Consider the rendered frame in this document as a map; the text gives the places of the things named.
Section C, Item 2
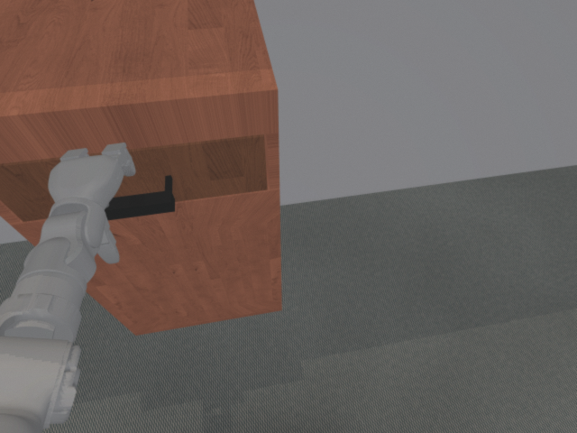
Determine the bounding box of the robot left upper arm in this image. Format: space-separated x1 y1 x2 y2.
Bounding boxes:
0 336 81 433

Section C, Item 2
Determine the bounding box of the left robot forearm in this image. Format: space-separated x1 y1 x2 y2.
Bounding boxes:
0 198 106 344

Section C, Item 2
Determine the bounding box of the cabinet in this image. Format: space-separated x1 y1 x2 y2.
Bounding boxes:
0 0 282 336

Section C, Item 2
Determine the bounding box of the left robot hand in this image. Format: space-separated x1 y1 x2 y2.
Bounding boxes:
48 143 136 264

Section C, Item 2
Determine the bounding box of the handle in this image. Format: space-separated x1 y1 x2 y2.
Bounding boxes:
105 175 175 220

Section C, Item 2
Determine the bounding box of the drawer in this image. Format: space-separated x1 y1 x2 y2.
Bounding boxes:
0 134 268 222

